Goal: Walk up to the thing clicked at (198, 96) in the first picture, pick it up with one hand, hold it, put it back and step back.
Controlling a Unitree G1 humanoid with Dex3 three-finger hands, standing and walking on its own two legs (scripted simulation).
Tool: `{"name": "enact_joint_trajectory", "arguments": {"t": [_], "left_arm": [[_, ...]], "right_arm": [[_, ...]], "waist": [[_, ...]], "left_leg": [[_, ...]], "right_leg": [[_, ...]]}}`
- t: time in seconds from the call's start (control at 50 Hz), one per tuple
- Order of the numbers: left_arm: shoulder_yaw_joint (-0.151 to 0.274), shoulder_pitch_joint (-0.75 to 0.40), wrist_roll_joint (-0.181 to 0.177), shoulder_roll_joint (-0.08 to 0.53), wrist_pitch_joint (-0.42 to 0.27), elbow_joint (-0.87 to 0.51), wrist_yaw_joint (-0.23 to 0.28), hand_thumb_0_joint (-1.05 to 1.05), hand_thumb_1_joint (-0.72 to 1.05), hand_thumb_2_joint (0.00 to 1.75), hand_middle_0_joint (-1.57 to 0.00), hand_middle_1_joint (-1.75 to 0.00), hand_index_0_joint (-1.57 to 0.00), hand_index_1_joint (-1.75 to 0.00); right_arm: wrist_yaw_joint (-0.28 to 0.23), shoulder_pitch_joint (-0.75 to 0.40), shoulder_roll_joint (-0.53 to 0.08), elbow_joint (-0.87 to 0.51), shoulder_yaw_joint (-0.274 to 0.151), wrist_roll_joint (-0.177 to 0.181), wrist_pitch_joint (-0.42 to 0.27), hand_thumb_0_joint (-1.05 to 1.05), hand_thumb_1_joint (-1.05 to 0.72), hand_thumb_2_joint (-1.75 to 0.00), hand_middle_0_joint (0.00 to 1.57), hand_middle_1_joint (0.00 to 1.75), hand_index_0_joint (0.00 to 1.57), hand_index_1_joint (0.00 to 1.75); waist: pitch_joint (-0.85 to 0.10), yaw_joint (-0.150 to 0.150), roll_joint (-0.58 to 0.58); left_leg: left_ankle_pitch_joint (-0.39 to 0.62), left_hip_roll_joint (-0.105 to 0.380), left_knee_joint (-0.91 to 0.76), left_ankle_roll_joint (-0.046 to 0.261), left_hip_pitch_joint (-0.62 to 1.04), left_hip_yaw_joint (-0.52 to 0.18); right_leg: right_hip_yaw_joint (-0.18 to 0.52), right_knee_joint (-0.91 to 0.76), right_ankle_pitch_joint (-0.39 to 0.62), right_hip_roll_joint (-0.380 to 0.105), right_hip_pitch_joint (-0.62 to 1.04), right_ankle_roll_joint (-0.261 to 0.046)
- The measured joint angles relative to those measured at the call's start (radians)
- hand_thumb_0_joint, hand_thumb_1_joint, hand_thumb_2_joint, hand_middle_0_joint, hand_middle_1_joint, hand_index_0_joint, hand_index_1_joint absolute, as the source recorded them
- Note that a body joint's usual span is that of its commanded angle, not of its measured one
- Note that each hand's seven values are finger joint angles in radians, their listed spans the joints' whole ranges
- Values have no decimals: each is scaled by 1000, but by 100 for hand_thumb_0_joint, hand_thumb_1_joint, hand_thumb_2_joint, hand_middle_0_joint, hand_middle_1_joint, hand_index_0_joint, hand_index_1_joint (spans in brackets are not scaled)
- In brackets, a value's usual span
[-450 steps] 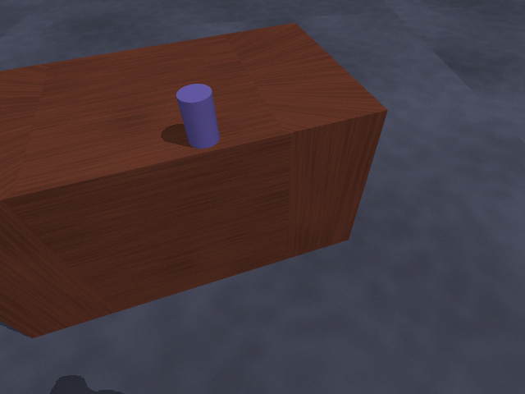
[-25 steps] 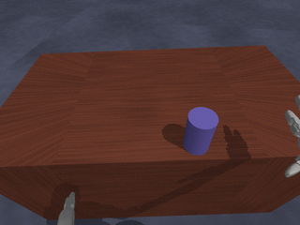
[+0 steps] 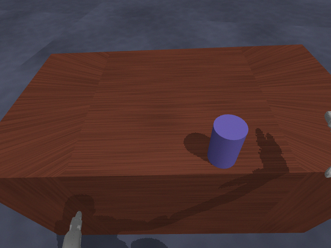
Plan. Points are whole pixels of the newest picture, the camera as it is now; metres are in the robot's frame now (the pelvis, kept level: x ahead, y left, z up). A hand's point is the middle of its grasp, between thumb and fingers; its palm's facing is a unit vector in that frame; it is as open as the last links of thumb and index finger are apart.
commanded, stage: go down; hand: right
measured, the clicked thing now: (225, 142) +0.40 -0.13 +0.00
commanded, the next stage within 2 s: approach in 1.48 s
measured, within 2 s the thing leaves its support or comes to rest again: neither
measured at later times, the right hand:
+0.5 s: hand out of the picture +0.35 -0.33 +0.12, palm faces +0.06 +1.00 +0.00, open 17.4 cm
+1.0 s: hand out of the picture +0.35 -0.34 +0.11, palm faces +0.06 +1.00 +0.01, open 17.5 cm
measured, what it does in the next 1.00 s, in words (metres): stands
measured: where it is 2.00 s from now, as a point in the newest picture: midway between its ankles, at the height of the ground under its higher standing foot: outside the picture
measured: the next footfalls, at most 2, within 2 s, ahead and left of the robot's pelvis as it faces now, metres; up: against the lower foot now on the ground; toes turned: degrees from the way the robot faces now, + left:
none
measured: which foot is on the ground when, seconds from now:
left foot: down 0.00-1.00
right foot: down 0.00-1.00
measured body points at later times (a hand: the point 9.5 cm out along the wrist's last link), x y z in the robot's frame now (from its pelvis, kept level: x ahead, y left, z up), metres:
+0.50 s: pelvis +0.00 -0.01 -0.01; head +0.03 -0.02 +0.44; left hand +0.15 +0.26 -0.08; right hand +0.34 -0.39 +0.12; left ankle +0.03 +0.12 -0.73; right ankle -0.02 -0.12 -0.73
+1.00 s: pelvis +0.01 -0.01 -0.01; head +0.04 -0.02 +0.44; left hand +0.15 +0.26 -0.08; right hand +0.34 -0.39 +0.11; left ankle +0.03 +0.12 -0.73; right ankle -0.02 -0.12 -0.73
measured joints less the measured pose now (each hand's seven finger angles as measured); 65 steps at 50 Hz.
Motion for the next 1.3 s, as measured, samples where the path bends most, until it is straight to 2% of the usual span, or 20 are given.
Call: {"name": "enact_joint_trajectory", "arguments": {"t": [0.24, 0.46, 0.66, 0.88, 1.1, 1.3], "left_arm": [[-8, 13, 2, 2, -10, -27, 7, -1, -51, 5, -6, -6, -7, -5], [-11, 9, 1, 0, -10, -32, 6, -1, -52, 5, -6, -6, -7, -5], [-14, 22, 2, 1, -14, -73, -3, -1, -52, 6, -6, -6, -6, -5], [-8, 43, 2, 9, -20, -88, -2, -1, -53, 6, -6, -6, -6, -5], [-1, 47, 1, 6, -12, -103, -1, -1, -53, 6, -6, -5, -6, -5], [-1, 40, 2, 5, -15, -92, 2, -1, -52, 5, -5, -5, -6, -5]], "right_arm": [[12, -67, -43, 81, -13, -9, -8, -1, 53, -3, 6, 4, 5, 4], [28, -98, -73, 124, -17, -6, -15, -1, 53, -3, 6, 4, 5, 4], [28, -117, -91, 157, -27, -18, -25, -1, 51, -4, 6, 4, 5, 4], [26, -103, -89, 140, -35, -13, -24, -1, 53, -4, 6, 4, 5, 4], [23, -55, -45, 82, -30, -8, -15, -1, 54, -3, 6, 4, 5, 4], [34, -81, -83, 106, -30, -13, -3, -1, 53, -4, 6, 4, 5, 4]], "waist": [[-5, 15, 4], [-17, 26, 6], [-19, 35, 9], [-28, 36, 4], [-37, 22, 0], [-28, 24, 2]], "left_leg": [[-6, 1, 26, -1, -45, -1], [-13, -2, 43, -5, -76, -6], [-19, -4, 61, -6, -101, -7], [-26, -6, 69, -8, -110, -8], [-36, -2, 73, -9, -94, -6], [-33, -3, 80, -4, -99, -2]], "right_leg": [[0, 31, -10, 1, -48, -2], [-4, 63, -27, -2, -82, -4], [-4, 89, -38, -5, -110, -7], [-4, 105, -50, -7, -122, -8], [-2, 102, -55, -4, -105, -8], [2, 106, -49, -5, -109, -4]]}}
